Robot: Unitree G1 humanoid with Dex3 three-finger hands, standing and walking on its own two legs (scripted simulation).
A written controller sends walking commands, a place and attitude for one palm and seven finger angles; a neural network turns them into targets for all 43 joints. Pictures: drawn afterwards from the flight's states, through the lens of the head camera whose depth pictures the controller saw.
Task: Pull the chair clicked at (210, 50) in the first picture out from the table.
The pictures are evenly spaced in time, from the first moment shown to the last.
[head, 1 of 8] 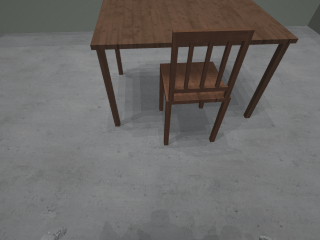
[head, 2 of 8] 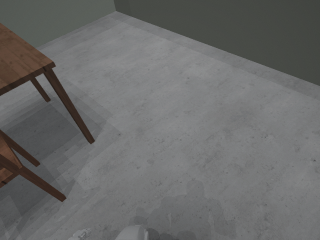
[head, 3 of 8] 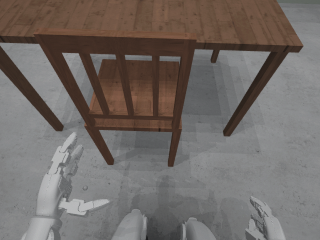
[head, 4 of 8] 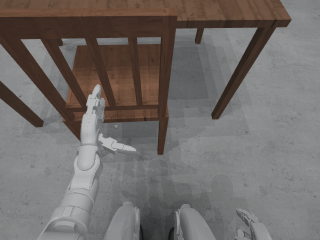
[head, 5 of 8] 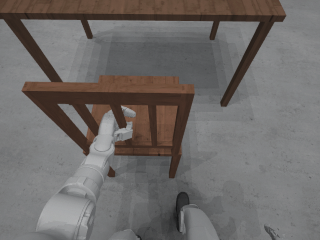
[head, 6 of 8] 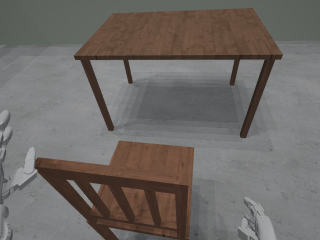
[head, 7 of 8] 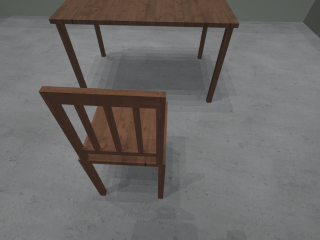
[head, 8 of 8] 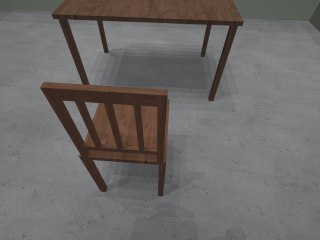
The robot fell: no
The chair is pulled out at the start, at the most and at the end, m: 0.00 0.64 0.64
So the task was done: yes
